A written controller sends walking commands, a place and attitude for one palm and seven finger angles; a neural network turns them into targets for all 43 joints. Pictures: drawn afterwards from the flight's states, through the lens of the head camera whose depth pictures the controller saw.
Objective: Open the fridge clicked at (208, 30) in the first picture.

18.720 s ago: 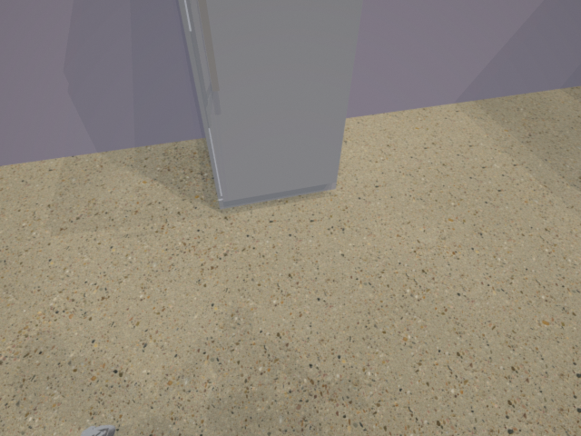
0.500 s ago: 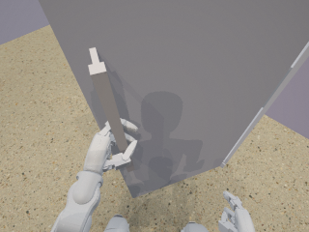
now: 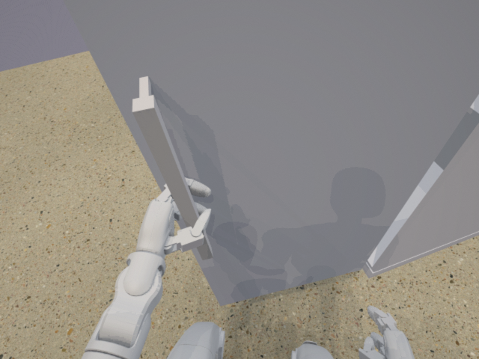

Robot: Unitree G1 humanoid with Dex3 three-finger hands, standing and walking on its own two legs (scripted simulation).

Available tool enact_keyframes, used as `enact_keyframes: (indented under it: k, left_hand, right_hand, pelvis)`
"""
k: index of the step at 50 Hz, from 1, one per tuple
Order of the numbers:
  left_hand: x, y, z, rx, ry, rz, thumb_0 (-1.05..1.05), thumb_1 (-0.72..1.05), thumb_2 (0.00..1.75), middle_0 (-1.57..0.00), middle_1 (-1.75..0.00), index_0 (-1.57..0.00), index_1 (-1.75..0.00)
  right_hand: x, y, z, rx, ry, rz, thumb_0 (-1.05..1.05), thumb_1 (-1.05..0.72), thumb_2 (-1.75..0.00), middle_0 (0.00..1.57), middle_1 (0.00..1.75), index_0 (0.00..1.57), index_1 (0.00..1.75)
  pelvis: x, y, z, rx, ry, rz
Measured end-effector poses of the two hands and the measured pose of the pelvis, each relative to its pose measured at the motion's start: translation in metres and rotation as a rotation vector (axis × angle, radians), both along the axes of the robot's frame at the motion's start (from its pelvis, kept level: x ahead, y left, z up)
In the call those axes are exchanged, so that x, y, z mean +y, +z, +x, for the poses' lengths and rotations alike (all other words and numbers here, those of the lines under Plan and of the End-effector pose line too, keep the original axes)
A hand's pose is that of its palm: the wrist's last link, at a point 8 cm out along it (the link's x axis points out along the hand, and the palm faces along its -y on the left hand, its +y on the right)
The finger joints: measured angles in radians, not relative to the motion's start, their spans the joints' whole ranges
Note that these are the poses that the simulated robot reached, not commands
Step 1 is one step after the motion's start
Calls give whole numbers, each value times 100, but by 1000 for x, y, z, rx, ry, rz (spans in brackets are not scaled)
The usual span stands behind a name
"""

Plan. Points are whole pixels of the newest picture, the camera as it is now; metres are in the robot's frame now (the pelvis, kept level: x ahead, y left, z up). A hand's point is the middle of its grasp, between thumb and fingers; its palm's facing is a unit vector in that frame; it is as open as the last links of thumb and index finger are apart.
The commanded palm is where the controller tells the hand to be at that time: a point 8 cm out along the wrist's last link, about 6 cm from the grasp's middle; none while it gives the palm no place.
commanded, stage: stop walking and hold the door back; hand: left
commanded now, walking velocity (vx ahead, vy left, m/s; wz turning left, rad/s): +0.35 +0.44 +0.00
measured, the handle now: (184, 192) +0.34 +0.11 +0.10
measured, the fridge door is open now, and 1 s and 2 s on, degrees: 84 83 76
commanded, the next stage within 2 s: loosen the grip on the handle in 0.80 s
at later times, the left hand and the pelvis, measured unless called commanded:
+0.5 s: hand (202, 228) +0.29 +0.08 +0.08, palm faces +0.22 -0.94 -0.27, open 5.9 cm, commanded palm +0.31 +0.14 +0.06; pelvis -0.11 -0.11 +0.00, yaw +6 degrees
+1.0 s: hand (199, 217) +0.31 +0.09 +0.08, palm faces +0.24 -0.94 -0.24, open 5.9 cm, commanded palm +0.26 +0.13 +0.06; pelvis -0.12 -0.11 +0.01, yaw +5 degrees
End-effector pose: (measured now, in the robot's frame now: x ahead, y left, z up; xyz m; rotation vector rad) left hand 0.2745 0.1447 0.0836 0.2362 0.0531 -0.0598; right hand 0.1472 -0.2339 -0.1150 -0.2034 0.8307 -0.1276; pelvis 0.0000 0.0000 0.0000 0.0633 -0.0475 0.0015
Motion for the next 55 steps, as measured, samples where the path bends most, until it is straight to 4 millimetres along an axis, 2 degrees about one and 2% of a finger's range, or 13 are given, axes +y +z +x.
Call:
enact_keyframes:
  k: [6, 9, 11, 14, 18, 21, 24, 27, 34, 40, 47, 50, 55]
  left_hand:
    - [-8, 5, -10, 70, 94, 11, -4, 58, 81, -42, -135, -39, -140]
    - [-10, 6, -12, 84, 124, 3, -3, 59, 81, -41, -135, -39, -140]
    - [-11, 6, -12, 78, 125, 0, -2, 59, 81, -41, -136, -39, -140]
    - [-13, 8, -15, 110, 163, 2, -2, 60, 81, -40, -134, -39, -140]
    - [-17, 13, -16, 181, 223, 26, -2, 61, 80, -38, -132, -39, -140]
    - [-17, 13, -15, 182, 270, 25, -2, 60, 80, -38, -132, -41, -140]
    - [-19, 13, -14, 161, 320, 29, -2, 61, 80, -40, -134, -43, -140]
    - [-20, 14, -15, 186, 362, 26, -2, 60, 80, -39, -132, -44, -140]
    - [-23, 16, -16, 249, 424, 9, -2, 61, 78, -36, -128, -45, -140]
    - [-22, 16, -15, 252, 422, 10, -3, 62, 78, -36, -128, -45, -140]
    - [-17, 17, -7, 233, 365, 21, -2, 61, 78, -36, -131, -46, -140]
    - [-12, 15, 3, 205, 364, -8, -1, 59, 77, -39, -134, -46, -140]
    - [-10, 8, 3, 159, 359, -12, 0, 41, 67, -38, -134, -45, -140]
  right_hand:
    - [-29, 26, -19, -33, 44, -23, 2, -91, -90, 20, 29, 20, 30]
    - [-42, 38, -37, -52, 51, -45, 1, -91, -90, 20, 29, 20, 30]
    - [-51, 37, -52, -70, 51, -59, 1, -91, -90, 20, 29, 20, 30]
    - [-63, 27, -83, -31, 14, -15, 1, -91, -90, 20, 29, 20, 30]
    - [-76, 3, -136, 139, -6, 26, 1, -91, -90, 20, 29, 20, 30]
    - [-91, -21, -171, 262, 17, 35, 1, -91, -90, 20, 29, 20, 30]
    - [-114, -41, -193, 339, -5, 37, 1, -91, -90, 20, 30, 20, 30]
    - [-136, -41, -206, 362, -53, 35, 2, -91, -90, 20, 30, 20, 30]
    - [-175, -19, -209, 315, -73, 8, 1, -91, -90, 20, 29, 20, 30]
    - [-188, -5, -195, 248, -61, -28, 1, -91, -90, 20, 29, 20, 30]
    - [-170, 9, -174, 150, -43, -42, 1, -91, -90, 20, 29, 20, 30]
    - [-158, 9, -162, 42, -28, -39, 1, -91, -90, 20, 29, 20, 30]
    - [-127, 15, -149, -8, -12, -5, 1, -91, -90, 20, 29, 20, 30]
  pelvis:
    - [-28, 14, -35, 25, 55, 18]
    - [-39, 15, -57, 47, 58, 12]
    - [-45, 9, -74, 45, 63, -10]
    - [-55, 11, -91, 10, 57, -5]
    - [-75, 17, -98, 10, 93, -31]
    - [-96, 6, -97, 5, 104, -11]
    - [-111, -3, -106, -6, 101, 1]
    - [-119, 5, -113, -4, 95, 26]
    - [-132, 22, -117, 19, 101, 73]
    - [-133, 25, -119, 41, 94, 78]
    - [-121, 22, -121, 75, 61, 57]
    - [-114, 6, -121, 134, 83, -11]
    - [-104, -3, -131, 142, 68, -14]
